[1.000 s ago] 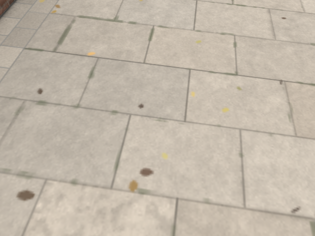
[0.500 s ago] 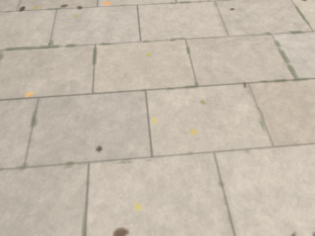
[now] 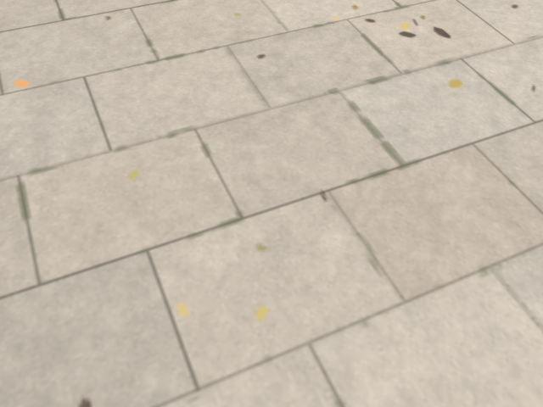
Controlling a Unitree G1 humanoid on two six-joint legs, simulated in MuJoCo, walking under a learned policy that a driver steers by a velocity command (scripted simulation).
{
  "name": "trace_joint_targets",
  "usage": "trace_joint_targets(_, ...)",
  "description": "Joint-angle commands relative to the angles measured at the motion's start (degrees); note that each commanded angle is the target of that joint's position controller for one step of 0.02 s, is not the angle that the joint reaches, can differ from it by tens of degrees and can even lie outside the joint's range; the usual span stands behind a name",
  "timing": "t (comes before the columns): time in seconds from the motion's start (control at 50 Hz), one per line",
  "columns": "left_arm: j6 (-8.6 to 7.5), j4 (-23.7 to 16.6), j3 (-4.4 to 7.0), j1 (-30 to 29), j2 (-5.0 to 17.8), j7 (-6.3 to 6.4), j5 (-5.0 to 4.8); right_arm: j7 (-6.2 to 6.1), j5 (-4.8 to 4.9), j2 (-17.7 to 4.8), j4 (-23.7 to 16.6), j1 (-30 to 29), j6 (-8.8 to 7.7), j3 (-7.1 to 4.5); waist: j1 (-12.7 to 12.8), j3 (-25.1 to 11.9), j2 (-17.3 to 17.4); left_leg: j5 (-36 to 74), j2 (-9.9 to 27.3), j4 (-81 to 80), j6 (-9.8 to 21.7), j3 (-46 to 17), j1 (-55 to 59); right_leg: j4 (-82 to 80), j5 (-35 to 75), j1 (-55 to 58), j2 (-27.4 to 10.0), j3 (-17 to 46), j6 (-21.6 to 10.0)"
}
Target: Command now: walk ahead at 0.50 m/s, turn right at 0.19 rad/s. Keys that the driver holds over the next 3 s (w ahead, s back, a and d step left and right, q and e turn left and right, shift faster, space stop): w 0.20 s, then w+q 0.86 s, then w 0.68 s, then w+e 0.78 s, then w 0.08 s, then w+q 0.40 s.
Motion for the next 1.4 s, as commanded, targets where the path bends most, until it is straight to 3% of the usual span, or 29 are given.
trace_joint_targets(0.02, -1.44, -4.40, -0.37, -4.96, 0.93, -0.74, -0.02, -0.26, 0.61, -10.36, -2.88, -2.82, -0.56, -2.45, 0.54, 1.13, 7.45, 9.84, 13.77, -9.64, 9.80, -10.07, 1.92, -10.60, 7.53, -1.46, -1.07, -0.73, 0.29)
trace_joint_targets(0.14, -2.22, -6.59, -0.09, -12.43, 2.34, -1.99, -0.78, -0.27, 1.54, -12.05, 0.83, 1.38, 0.91, -2.76, -0.81, 2.88, 7.76, 13.41, 16.16, -7.40, 8.23, -8.82, 6.64, -21.01, 8.32, 2.90, 0.97, -2.51, -1.80)
trace_joint_targets(0.2, -2.40, -4.30, 1.64, -4.08, 5.37, -1.83, -0.14, -0.73, 1.90, -12.85, 1.42, -0.12, 1.79, -2.87, 5.24, -2.38, 7.22, 31.08, 14.31, 3.91, 5.67, -5.27, 7.05, -26.27, 7.43, 17.86, 3.92, -5.19, -5.13)
trace_joint_targets(0.22, -2.28, -1.99, 3.06, 4.32, 8.13, -1.20, 0.19, -0.82, 1.50, -11.13, 1.20, 0.21, 1.76, -2.10, 9.00, -8.02, 5.95, 30.76, 11.39, 14.78, 3.89, -3.48, 0.99, -25.90, 8.09, 31.72, 2.18, -3.22, -6.97)
trace_joint_targets(0.24, -1.86, -0.84, 4.25, 13.87, 13.06, -0.32, 1.27, -0.82, -0.06, -6.62, -1.04, 0.57, 1.28, -0.38, 11.79, -16.75, -3.18, 10.71, 6.39, 34.97, 0.78, -0.75, -14.94, -25.34, 6.47, 50.16, -12.10, 14.39, -11.91)
trace_joint_targets(0.26, -1.65, -0.52, 4.19, 14.69, 14.06, -0.46, 1.08, -0.80, 0.69, -3.59, -1.37, 4.98, 0.29, 0.60, 9.52, -21.11, -13.68, -22.27, -0.71, 48.58, -0.83, -5.64, -30.00, -32.59, -3.73, 57.18, -20.51, 35.54, -17.91)
trace_joint_targets(0.28, -1.80, -0.28, 2.95, 12.90, 9.11, -0.49, 0.33, -0.57, 2.08, -9.61, -1.18, 0.85, -0.10, -1.08, 10.75, -14.11, -7.03, -20.20, 2.36, 53.69, -0.69, -9.89, -35.53, -34.63, -8.86, 51.63, -18.63, 31.69, -15.91)
trace_joint_targets(0.3, -1.98, -0.20, 2.25, 9.61, 7.24, -0.48, 0.03, -0.32, 2.68, -10.58, -2.18, -2.67, -0.26, -1.56, 9.44, -7.67, -5.54, -14.70, 4.61, 52.77, -0.26, -8.85, -36.50, -36.02, -6.42, 44.71, -16.56, 23.10, -13.94)
trace_joint_targets(0.38, -3.70, 0.83, 1.59, 1.88, 3.34, -0.89, 1.20, -0.48, 1.67, -6.59, -0.89, -2.13, 1.82, -1.59, 3.69, -1.65, -3.55, -2.86, 8.74, 47.79, -2.12, -8.42, -27.94, -43.06, 7.75, 28.51, -10.57, 7.53, -11.74)
trace_joint_targets(0.48, -4.61, 4.06, 2.39, 2.71, 5.14, 0.01, 1.58, -0.44, 1.27, -4.73, -2.98, -6.99, 2.68, -1.43, 3.78, 1.53, -0.64, 8.16, 8.27, 37.98, -3.62, -9.67, -32.04, -45.46, 17.52, 27.96, -9.84, -2.96, -11.41)
trace_joint_targets(0.64, -2.34, 8.10, 3.48, 8.33, 8.85, 1.09, -0.09, 2.56, 1.12, -3.23, -9.57, -20.75, 2.34, -0.36, 8.48, 5.38, 1.17, 12.28, 6.93, 18.87, -0.05, -2.48, -33.32, -43.09, 21.89, 38.71, -12.54, -10.99, -9.02)
trace_joint_targets(0.7, -0.92, 8.16, 4.07, 7.57, 10.93, 1.59, -0.49, 3.28, 1.10, -5.16, -11.18, -19.34, 2.73, -1.36, 5.95, 2.06, -1.17, 4.00, 2.92, 17.82, 2.93, 2.04, -26.99, -34.39, 43.57, 42.25, -12.97, -13.44, -7.14)
trace_joint_targets(0.74, -0.01, 7.64, 4.26, 6.24, 11.95, 2.12, -0.77, 2.81, 1.20, -9.05, -9.08, -7.95, 3.17, -3.71, -0.91, -4.92, -1.64, 2.04, -1.87, 15.76, 6.07, 4.28, -10.82, -17.27, 54.17, 39.00, -11.06, -15.41, -5.14)
trace_joint_targets(0.76, -0.24, 7.00, 3.67, 6.37, 10.89, 2.38, -0.43, 1.78, 1.31, -12.75, -6.81, 1.55, 3.63, -5.66, -5.59, -9.83, 1.59, 4.39, -0.78, 13.17, 8.64, -0.95, 6.06, -2.12, 43.49, 27.86, -8.70, -15.66, -2.86)
trace_joint_targets(0.78, -1.56, 3.96, 0.92, 12.37, 2.21, 1.39, 1.91, 0.94, 1.72, -19.69, -6.62, 2.07, 3.56, -6.93, 0.41, -14.52, 17.66, -0.92, 14.86, 10.80, 18.88, -31.17, 27.69, 19.91, -9.73, 0.56, 1.92, -13.64, 1.20)
trace_joint_targets(0.8, -3.97, 3.24, 0.74, 8.53, 4.63, 0.54, 0.59, 1.12, 1.31, -16.39, -8.74, 3.18, 2.68, -5.72, -2.17, -24.02, 13.01, -8.71, 20.94, 0.56, 23.87, -51.85, 33.03, 28.99, -22.48, -7.34, 6.51, 0.86, 1.22)
trace_joint_targets(0.82, -5.27, 1.35, 1.78, 2.05, 8.31, -0.05, -1.76, 1.29, 0.63, -12.88, -8.30, 1.52, 1.98, -4.68, -3.69, -16.44, 9.00, -6.32, 19.27, -1.39, 19.99, -43.74, 28.56, 28.54, -17.42, -12.25, 3.08, 3.35, -0.22)
trace_joint_targets(0.86, -6.06, 1.03, 1.46, 0.15, 7.28, 0.51, -0.29, 1.13, 0.83, -9.80, -8.92, -5.52, 1.46, -3.75, 1.30, -6.23, 2.32, 4.84, 14.41, -1.65, 16.13, -30.54, 11.92, 18.15, -9.62, -8.32, -1.32, 2.38, -0.81)
trace_joint_targets(0.88, -5.53, 1.37, 1.94, 1.20, 7.96, 0.67, 0.61, 0.87, 0.22, -8.29, -9.86, -7.95, 1.35, -3.20, 3.34, -5.07, 3.54, 10.37, 12.72, -2.70, 15.55, -26.90, 6.28, 14.98, -7.48, -3.94, -2.64, 2.73, -0.42)
trace_joint_targets(0.98, -3.04, 0.48, 1.21, -0.80, 4.86, 0.86, 1.65, -0.54, 0.51, -10.41, -9.32, -7.41, 1.22, -3.75, 4.48, -1.83, 4.35, 18.39, 8.97, -5.60, 15.06, -19.23, -5.05, 1.49, 0.55, -0.10, -1.75, 0.33, 3.91)
trace_joint_targets(1.14, -4.44, -2.19, 0.63, -12.86, 4.65, -0.89, 0.39, -1.46, 1.22, -9.94, -5.60, -0.94, 2.18, -3.53, -0.84, -0.60, 7.76, 5.69, 8.73, -1.28, 10.17, -20.55, -2.24, -22.22, 17.50, 6.20, 2.05, 0.89, 2.81)
trace_joint_targets(1.2, -5.09, -2.07, 1.43, -10.97, 6.31, -1.23, 0.37, -1.46, 0.83, -9.96, -4.70, -0.82, 2.53, -3.57, 0.70, -0.19, 9.74, 9.62, 11.13, 2.67, 9.17, -23.83, 2.56, -24.53, 10.28, 8.17, 2.29, 0.31, -0.08)
trace_joint_targets(1.24, -5.56, 0.16, 2.79, -2.01, 8.51, -0.73, 0.92, -1.24, 0.61, -7.98, -4.97, -1.87, 2.69, -2.84, 5.46, -5.00, 9.17, 19.66, 7.22, 12.77, 6.80, -21.33, 1.88, -27.39, 9.80, 21.51, 2.04, -0.48, -3.62)
trace_joint_targets(1.26, -5.68, 1.03, 3.59, 6.54, 11.63, -0.43, 1.67, -1.20, -0.23, -5.46, -5.92, -0.70, 2.57, -1.71, 8.43, -13.39, 3.04, 11.64, 3.67, 28.22, 4.62, -17.63, -5.57, -25.43, 10.26, 36.68, -7.00, 9.08, -7.96)
trace_joint_targets(1.28, -4.86, 3.92, 4.97, 12.70, 15.60, -0.83, 1.35, -1.17, 1.37, -2.36, -6.11, 6.80, 1.94, -0.70, 6.52, -19.26, -14.72, -16.00, -5.10, 46.89, -0.02, -10.91, -26.03, -31.17, -3.49, 53.99, -17.72, 34.39, -17.55)
trace_joint_targets(1.3, -4.68, 4.23, 3.74, 13.25, 10.38, -1.32, -0.48, -1.34, 1.89, -7.31, -5.48, 4.53, 1.63, -1.40, 8.32, -15.22, -9.84, -21.03, -2.52, 53.70, -0.29, -13.73, -34.57, -36.10, -18.25, 52.83, -18.69, 41.56, -16.96)
trace_joint_targets(1.32, -4.40, 3.77, 2.83, 10.21, 7.47, -1.15, -0.44, -1.32, 1.92, -10.01, -6.51, -2.36, 1.53, -2.19, 9.31, -7.37, -4.48, -16.02, -0.17, 55.24, -0.08, -13.24, -37.15, -37.07, -18.32, 46.17, -16.55, 34.08, -14.45)
trace_joint_targets(1.36, -3.74, 3.28, 1.84, 5.23, 5.55, -0.93, 0.66, -1.12, 0.39, -8.64, -8.18, -8.15, 1.13, -1.99, 7.16, -0.79, -0.22, -8.95, 4.03, 50.29, -0.47, -9.58, -35.27, -39.09, -6.61, 34.74, -12.13, 23.23, -13.20)
trace_joint_targets(1.4, -3.85, 3.56, 1.24, 4.25, 4.26, -0.74, 1.13, -0.69, 0.39, -6.70, -7.84, -7.01, 1.06, -1.84, 5.11, -0.92, -2.82, -5.93, 6.13, 45.58, -0.90, -8.32, -30.34, -41.17, 1.27, 30.19, -8.93, 17.26, -12.39)
Next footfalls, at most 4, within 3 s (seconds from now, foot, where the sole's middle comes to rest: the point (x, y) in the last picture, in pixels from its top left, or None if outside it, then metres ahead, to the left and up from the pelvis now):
0.22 right None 0.27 -0.15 -0.78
0.76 left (206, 388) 0.55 0.12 -0.78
1.24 right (238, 274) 0.87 0.04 -0.78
1.76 left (117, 246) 0.99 0.39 -0.78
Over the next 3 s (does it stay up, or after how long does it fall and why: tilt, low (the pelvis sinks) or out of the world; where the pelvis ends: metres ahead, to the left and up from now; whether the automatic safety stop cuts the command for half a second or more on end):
stays up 1.55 0.47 0.00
